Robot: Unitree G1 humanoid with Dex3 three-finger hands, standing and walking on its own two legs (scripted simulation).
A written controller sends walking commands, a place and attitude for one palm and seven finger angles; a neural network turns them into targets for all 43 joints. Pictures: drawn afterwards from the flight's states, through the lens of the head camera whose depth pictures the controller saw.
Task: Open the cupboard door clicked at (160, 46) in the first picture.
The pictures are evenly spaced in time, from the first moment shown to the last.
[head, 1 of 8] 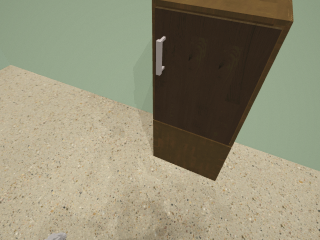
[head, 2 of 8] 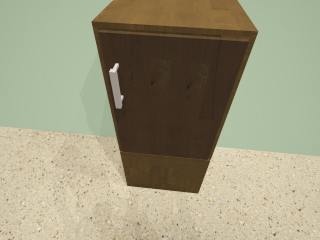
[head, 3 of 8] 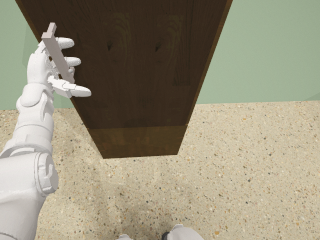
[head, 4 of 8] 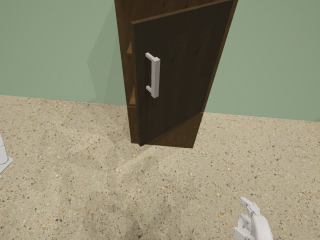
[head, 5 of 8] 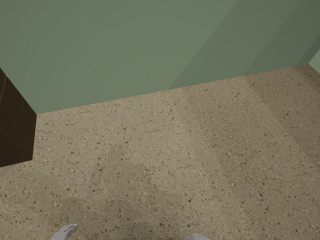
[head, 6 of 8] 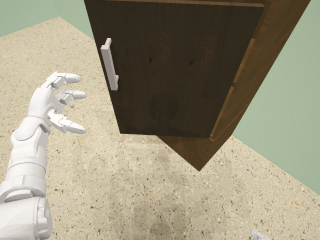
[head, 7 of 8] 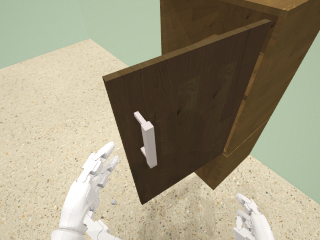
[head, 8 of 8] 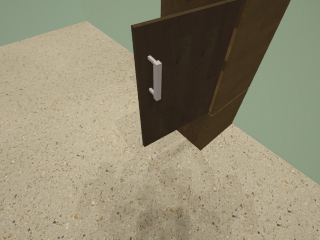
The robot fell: no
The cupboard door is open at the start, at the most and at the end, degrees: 0 83 82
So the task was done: yes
